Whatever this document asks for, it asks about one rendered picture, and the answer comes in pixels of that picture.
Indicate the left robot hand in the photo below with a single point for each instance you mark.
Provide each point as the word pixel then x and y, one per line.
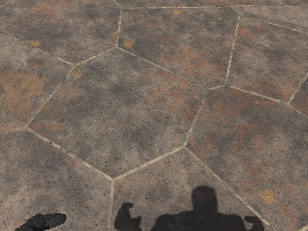
pixel 41 222

